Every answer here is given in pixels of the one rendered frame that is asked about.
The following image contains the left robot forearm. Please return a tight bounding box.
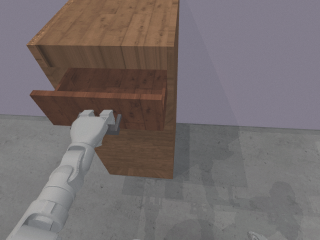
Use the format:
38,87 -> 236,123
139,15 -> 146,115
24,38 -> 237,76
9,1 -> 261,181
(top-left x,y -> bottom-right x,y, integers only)
6,142 -> 95,240

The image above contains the drawer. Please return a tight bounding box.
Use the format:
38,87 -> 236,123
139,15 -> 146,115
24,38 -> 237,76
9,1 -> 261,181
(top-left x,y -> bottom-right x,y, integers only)
30,67 -> 168,131

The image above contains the handle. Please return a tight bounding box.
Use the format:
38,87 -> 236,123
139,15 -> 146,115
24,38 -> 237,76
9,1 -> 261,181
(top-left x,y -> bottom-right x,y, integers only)
70,112 -> 122,135

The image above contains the cabinet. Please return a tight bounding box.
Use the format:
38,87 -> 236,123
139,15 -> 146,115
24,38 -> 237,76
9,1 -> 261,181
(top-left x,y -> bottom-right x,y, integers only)
26,0 -> 180,179

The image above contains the robot left upper arm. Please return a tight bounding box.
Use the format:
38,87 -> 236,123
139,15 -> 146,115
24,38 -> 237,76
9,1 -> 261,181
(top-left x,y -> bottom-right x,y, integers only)
12,224 -> 62,240

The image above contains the left robot hand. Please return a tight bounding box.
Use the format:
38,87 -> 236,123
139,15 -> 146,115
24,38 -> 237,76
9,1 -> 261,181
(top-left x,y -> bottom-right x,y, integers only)
70,109 -> 115,148

